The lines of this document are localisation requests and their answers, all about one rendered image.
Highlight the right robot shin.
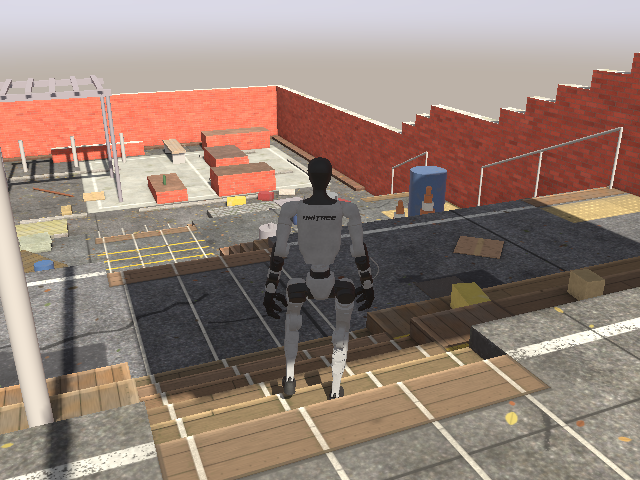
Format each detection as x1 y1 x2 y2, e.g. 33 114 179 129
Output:
331 332 349 398

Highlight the robot right forearm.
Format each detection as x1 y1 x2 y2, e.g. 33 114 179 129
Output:
355 242 373 289

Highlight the robot right hand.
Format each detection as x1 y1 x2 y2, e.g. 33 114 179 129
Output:
354 285 375 311

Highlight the robot left hand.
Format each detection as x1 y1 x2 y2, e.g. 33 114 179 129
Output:
263 291 288 319

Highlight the right robot upper arm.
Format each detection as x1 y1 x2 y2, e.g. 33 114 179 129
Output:
340 201 366 258

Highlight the left robot upper arm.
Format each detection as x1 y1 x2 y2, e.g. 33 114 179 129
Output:
274 201 299 257

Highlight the robot left forearm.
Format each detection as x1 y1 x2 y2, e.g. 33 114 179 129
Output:
265 242 284 293

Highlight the robot left thigh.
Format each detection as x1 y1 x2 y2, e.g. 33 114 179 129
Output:
286 278 308 331

